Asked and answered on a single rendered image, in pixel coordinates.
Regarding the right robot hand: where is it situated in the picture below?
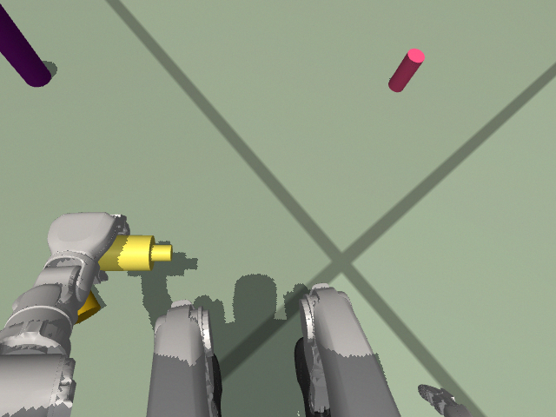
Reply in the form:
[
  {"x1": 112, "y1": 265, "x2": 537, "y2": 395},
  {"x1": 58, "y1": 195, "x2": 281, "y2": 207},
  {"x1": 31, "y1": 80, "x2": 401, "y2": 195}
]
[{"x1": 418, "y1": 385, "x2": 473, "y2": 417}]

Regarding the left robot hand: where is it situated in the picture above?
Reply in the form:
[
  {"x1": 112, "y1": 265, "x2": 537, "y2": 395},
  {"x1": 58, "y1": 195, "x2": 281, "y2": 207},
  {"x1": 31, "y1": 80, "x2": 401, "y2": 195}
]
[{"x1": 47, "y1": 212, "x2": 130, "y2": 284}]

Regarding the left robot arm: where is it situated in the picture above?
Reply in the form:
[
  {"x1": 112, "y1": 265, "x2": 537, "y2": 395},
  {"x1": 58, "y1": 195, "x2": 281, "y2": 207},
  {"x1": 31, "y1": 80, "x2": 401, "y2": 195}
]
[{"x1": 0, "y1": 252, "x2": 97, "y2": 417}]

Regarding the right robot foot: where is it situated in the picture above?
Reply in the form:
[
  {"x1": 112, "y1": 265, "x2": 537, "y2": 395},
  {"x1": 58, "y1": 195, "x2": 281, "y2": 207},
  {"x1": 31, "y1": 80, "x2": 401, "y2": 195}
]
[{"x1": 295, "y1": 337, "x2": 331, "y2": 417}]

